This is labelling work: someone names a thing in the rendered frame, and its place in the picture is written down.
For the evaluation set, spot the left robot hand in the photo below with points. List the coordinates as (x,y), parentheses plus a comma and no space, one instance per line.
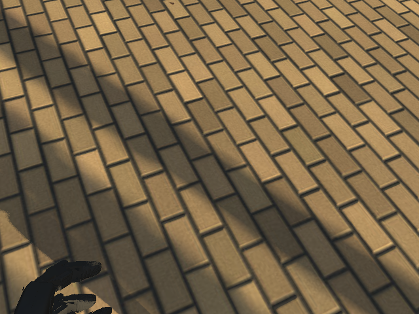
(38,296)

